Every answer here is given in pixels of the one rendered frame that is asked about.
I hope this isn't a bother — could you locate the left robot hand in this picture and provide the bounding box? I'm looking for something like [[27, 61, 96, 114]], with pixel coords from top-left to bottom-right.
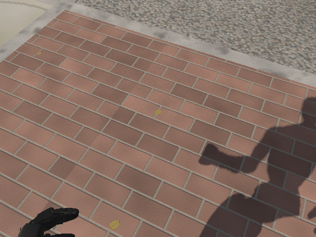
[[18, 207, 79, 237]]

